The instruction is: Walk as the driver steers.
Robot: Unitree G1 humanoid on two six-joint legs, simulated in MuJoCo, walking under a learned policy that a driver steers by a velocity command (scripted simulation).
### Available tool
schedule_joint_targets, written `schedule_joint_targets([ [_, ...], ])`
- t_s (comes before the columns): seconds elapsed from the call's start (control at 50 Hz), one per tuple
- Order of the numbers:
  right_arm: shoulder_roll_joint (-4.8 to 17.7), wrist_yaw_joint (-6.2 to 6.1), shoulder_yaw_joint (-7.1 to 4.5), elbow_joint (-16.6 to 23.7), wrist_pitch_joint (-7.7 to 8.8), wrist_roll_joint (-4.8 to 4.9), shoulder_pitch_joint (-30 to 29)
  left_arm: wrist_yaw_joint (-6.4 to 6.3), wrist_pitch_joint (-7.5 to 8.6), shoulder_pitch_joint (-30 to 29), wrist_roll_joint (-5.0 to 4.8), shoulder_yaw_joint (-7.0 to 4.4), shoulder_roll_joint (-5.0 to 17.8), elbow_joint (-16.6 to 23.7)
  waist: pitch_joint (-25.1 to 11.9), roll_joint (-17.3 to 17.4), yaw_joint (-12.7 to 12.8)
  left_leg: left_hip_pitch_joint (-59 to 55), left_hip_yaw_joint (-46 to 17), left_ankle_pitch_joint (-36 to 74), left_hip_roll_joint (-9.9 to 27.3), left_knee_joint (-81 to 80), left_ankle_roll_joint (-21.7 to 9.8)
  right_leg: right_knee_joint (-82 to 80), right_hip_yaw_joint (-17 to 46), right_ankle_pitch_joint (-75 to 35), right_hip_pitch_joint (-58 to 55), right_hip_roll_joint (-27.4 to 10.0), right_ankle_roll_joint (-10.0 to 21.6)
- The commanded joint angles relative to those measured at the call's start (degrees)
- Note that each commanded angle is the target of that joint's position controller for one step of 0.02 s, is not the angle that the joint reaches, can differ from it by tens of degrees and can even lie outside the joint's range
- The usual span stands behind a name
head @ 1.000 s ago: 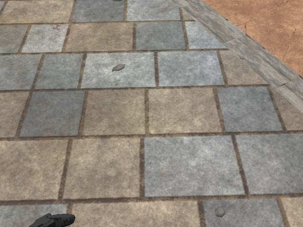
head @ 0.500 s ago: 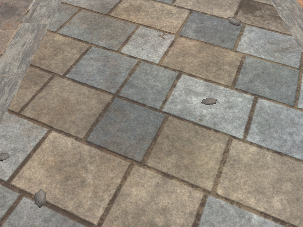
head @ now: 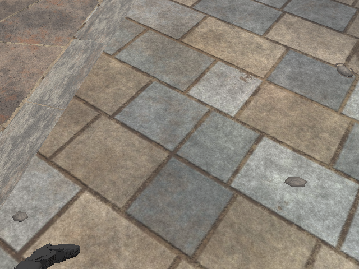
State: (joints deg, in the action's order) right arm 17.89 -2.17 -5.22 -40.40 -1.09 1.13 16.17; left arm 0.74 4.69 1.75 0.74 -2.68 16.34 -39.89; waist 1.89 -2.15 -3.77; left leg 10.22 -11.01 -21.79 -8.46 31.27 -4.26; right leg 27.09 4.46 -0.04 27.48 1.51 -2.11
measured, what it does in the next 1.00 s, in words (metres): steps on the spot, turning right: left foot, then right foot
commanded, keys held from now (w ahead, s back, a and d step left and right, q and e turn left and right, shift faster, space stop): e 1.00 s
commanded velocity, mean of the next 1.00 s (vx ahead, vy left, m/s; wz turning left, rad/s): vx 0.03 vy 0.00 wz -0.32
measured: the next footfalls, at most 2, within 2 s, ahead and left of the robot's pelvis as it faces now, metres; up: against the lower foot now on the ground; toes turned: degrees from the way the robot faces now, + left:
left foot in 0.32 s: +0.10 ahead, +0.13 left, +0.00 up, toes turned -7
right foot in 0.68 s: +0.11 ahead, -0.14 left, +0.00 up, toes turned -16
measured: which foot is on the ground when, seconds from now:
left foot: down 0.00-0.02, up 0.04-0.30, down 0.32-0.68, up 0.70-1.00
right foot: down 0.00-0.36, up 0.38-0.66, down 0.68-1.00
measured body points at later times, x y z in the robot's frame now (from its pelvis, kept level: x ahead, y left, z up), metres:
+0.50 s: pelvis +0.07 +0.00 +0.01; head +0.10 +0.01 +0.46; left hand +0.24 +0.28 -0.10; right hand +0.16 -0.29 -0.09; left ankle +0.06 +0.13 -0.73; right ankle +0.07 -0.12 -0.67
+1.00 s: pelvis +0.08 -0.03 +0.01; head +0.11 -0.06 +0.46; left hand +0.34 +0.17 -0.07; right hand +0.11 -0.36 -0.09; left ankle +0.17 +0.10 -0.69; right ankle +0.07 -0.13 -0.73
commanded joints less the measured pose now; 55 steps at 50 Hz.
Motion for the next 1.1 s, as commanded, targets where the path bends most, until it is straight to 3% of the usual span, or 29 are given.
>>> schedule_joint_targets([
  [0.02,2.81,-0.23,-0.02,6.21,1.02,-1.33,-3.58,-0.88,1.50,7.58,1.73,-3.37,11.44,3.04,-14.51,1.29,5.87,3.78,-5.41,16.39,6.46,17.19,0.50,-3.11,8.85,-27.37,-23.07,-12.86,6.71],
  [0.04,1.01,-0.11,0.59,5.46,1.09,-0.72,7.39,-0.77,0.54,8.53,2.94,-3.37,12.35,2.00,-20.02,-14.14,0.67,17.71,-1.35,-20.02,-1.61,30.88,4.31,-2.48,27.85,-40.07,-36.85,-25.78,19.68],
  [0.06,6.61,0.12,-0.25,2.68,0.69,-0.87,10.80,-0.45,-0.03,7.64,0.70,-2.47,7.73,2.43,-20.79,-9.25,0.68,19.45,-2.98,-18.99,3.01,37.02,6.24,-3.93,32.95,-24.54,-34.09,-26.30,21.12],
  [0.08,8.79,0.00,-0.90,2.19,-0.29,-0.59,5.20,-0.20,-0.35,5.45,0.06,-1.23,4.09,3.25,-14.75,-4.62,2.66,20.09,-1.81,-15.34,4.51,39.24,7.86,-4.19,25.30,-16.36,-29.05,-21.46,18.55],
  [0.1,7.44,-0.32,-0.65,1.93,-1.24,-0.90,2.35,0.28,-0.88,3.91,0.36,-0.41,2.63,2.80,-11.95,-2.05,2.50,19.49,-0.04,-12.87,5.88,37.18,8.65,-5.40,20.77,-8.31,-24.30,-17.68,16.07],
  [0.12,6.51,-0.37,-0.44,2.23,-1.98,-1.58,0.80,0.65,-1.42,1.92,-0.03,0.00,2.24,2.56,-8.49,-2.35,2.02,18.10,1.32,-10.94,7.71,32.52,9.24,-7.20,18.97,-1.49,-19.04,-15.69,14.79],
  [0.16,3.43,0.13,0.50,2.51,-2.03,-1.51,-1.01,0.69,-2.68,0.11,-0.09,-1.01,5.42,2.33,-4.66,-6.05,1.44,10.98,6.23,-9.01,7.87,18.29,9.35,-9.60,13.53,2.69,-11.35,-9.96,12.11],
  [0.22,3.17,0.08,0.53,1.90,-0.90,-1.12,-1.98,0.10,-3.68,3.47,-0.64,-2.62,9.31,2.26,-7.47,-7.73,3.15,7.02,7.47,-2.75,6.24,7.75,8.43,-8.82,15.62,1.33,-15.26,-10.29,13.68],
  [0.3,4.01,0.35,-0.06,0.96,-0.19,-1.28,-1.78,-0.85,-4.73,3.18,-1.96,-2.85,9.34,2.96,-7.72,-6.45,1.94,-0.23,8.47,8.26,5.88,-4.75,4.71,-8.44,17.46,11.89,-11.20,-9.23,11.23],
  [0.32,5.29,0.32,-0.41,1.41,0.01,-1.75,-1.99,-1.08,-4.77,3.85,-1.99,-2.65,8.56,2.94,-7.78,-5.01,1.93,-3.85,6.48,9.58,8.86,-5.73,2.95,-7.10,16.48,15.70,-7.27,-7.99,9.29],
  [0.34,7.86,0.14,-1.10,1.48,0.08,-2.53,-1.58,-1.11,-4.59,3.38,-1.75,-2.32,6.96,3.76,-6.70,1.28,2.23,-4.62,1.96,6.93,14.41,-7.36,0.03,-2.86,11.47,18.79,-2.30,-4.87,6.67],
  [0.36,8.74,0.08,-1.52,0.93,0.01,-2.80,-2.16,-0.93,-4.33,3.25,-1.78,-2.14,6.01,4.58,-4.60,11.05,3.40,-2.19,-3.36,7.86,19.16,-10.45,-3.89,3.97,3.40,23.42,0.77,0.86,4.09],
  [0.38,7.92,-0.08,-1.27,2.30,0.24,-3.10,-4.43,-0.78,-4.05,3.91,-1.57,-2.44,6.75,4.27,-3.44,14.63,2.73,-1.61,-8.51,14.98,25.03,-13.57,-7.49,13.30,-0.60,25.93,2.78,2.79,2.27],
  [0.4,7.25,-0.43,-1.07,3.08,0.73,-3.46,-5.86,-0.69,-4.02,4.87,-1.48,-3.26,7.97,3.84,-3.41,14.01,2.67,-2.55,-9.71,24.91,28.26,-12.76,-9.57,23.66,-1.12,31.20,5.18,1.47,1.01],
  [0.42,6.71,-0.76,-0.88,3.43,1.22,-2.93,-6.66,-0.81,-4.42,6.82,-1.67,-3.88,8.61,2.92,-3.78,10.85,3.27,-3.79,-8.24,33.00,28.49,-11.40,-9.98,31.07,-0.30,32.35,6.93,0.86,-0.04],
  [0.46,6.00,-0.89,-0.64,3.37,1.74,-1.48,-8.41,-0.92,-5.60,8.88,-1.96,-3.59,6.54,2.29,-3.54,8.52,4.22,-6.89,-2.28,41.56,26.53,-8.84,-8.17,34.92,0.08,29.39,10.00,-0.99,-1.63],
  [0.54,7.47,-0.77,-1.40,2.67,0.24,-1.21,-7.54,0.34,-6.36,4.69,-2.43,-2.11,3.87,5.25,-4.29,11.38,1.73,-7.39,5.76,41.51,23.26,-8.21,-6.92,23.58,-5.43,23.11,4.33,-2.32,-2.86],
  [0.62,9.64,-0.28,-2.10,2.08,-0.03,-0.07,-6.72,1.52,-6.81,5.55,-2.33,-2.89,6.13,6.80,-5.21,12.37,2.02,-6.14,7.38,38.34,25.03,-5.28,-5.90,10.59,-9.04,18.99,-4.37,-1.06,-0.41],
  [0.66,8.28,0.14,-1.73,1.13,0.91,0.76,-5.85,0.88,-6.97,10.28,-1.75,-3.95,7.69,5.63,-6.10,9.52,4.67,-1.00,11.27,32.45,22.64,2.33,-1.66,-1.34,-8.91,7.42,-15.22,0.95,2.79],
  [0.68,6.42,0.54,-1.30,0.80,1.61,-0.81,-3.18,-0.08,-6.93,12.97,-1.82,-5.42,12.35,5.97,-8.85,-0.26,4.90,8.57,16.00,19.30,18.56,14.25,3.61,-3.19,1.84,-12.29,-26.78,-5.65,6.22],
  [0.7,2.45,0.65,0.31,4.49,2.12,-3.57,-5.47,-0.50,-6.56,13.43,-0.31,-6.48,19.53,7.72,-10.48,-16.32,4.48,26.25,16.22,-17.30,9.00,30.32,8.87,-3.40,26.12,-32.85,-33.39,-22.84,19.51],
  [0.72,5.43,0.48,-0.45,4.75,2.15,-2.39,-10.47,0.13,-5.36,16.05,0.67,-5.28,15.17,7.30,-14.74,-8.35,9.23,27.11,6.81,-20.46,8.71,38.97,8.89,-5.13,27.77,-28.76,-31.49,-24.58,24.81],
  [0.74,6.48,0.41,-0.80,4.89,1.80,-0.89,-11.20,0.19,-4.46,13.28,0.50,-4.63,13.67,7.08,-10.67,-5.52,7.53,28.34,6.02,-16.21,9.84,40.99,8.19,-5.37,22.05,-23.77,-28.61,-21.46,22.41],
  [0.78,7.03,-0.55,-1.23,3.55,1.16,-1.47,-10.24,-0.66,-4.46,7.81,-1.46,-4.03,11.22,7.38,-6.59,-2.25,5.09,28.17,5.61,-7.51,11.35,36.08,7.95,-5.98,16.37,-13.54,-23.64,-15.94,16.79],
  [0.84,5.46,-0.33,-1.01,2.80,1.05,-1.49,-7.62,-1.69,-5.46,5.50,-1.05,-3.66,10.88,8.12,-7.27,-4.18,2.95,21.70,6.83,-1.08,9.15,30.60,9.06,-7.05,13.20,-11.05,-18.25,-12.10,15.63],
  [0.92,3.69,0.11,-0.14,3.19,1.37,-1.39,-9.32,-2.42,-6.08,6.21,-1.40,-4.11,11.55,8.11,-7.43,-5.17,4.18,18.23,6.26,1.63,7.77,18.07,9.75,-6.77,15.36,-1.92,-17.33,-10.85,15.30],
  [1.04,5.06,1.42,-0.66,4.01,2.62,-0.66,-9.31,-1.75,-6.88,5.42,-1.58,-4.38,11.98,8.63,-6.31,-7.57,4.79,11.53,5.77,1.39,5.88,5.45,8.13,-5.44,23.62,3.42,-15.24,-10.20,14.46],
  [1.08,4.71,1.93,-0.80,2.96,3.25,-0.76,-5.77,-1.94,-7.21,3.80,-2.01,-3.89,10.90,8.87,-7.39,-7.28,2.64,5.09,7.12,8.88,6.42,-5.27,6.63,-2.20,23.09,2.14,-14.86,-8.63,12.15],
  [1.1,5.69,1.91,-1.07,2.85,3.42,-1.31,-5.04,-2.11,-7.21,5.32,-1.98,-3.38,9.39,8.49,-7.79,-5.51,2.70,0.21,5.41,14.50,9.44,-9.76,5.21,0.17,21.54,6.18,-12.46,-6.55,9.55],
])
Velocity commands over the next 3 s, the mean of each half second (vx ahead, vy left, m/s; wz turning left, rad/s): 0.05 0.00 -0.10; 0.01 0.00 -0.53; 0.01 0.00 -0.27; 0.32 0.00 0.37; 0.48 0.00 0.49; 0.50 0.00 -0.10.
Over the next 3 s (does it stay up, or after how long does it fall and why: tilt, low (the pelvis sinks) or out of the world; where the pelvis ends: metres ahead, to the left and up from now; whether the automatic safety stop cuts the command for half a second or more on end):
stays up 0.79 -0.08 0.01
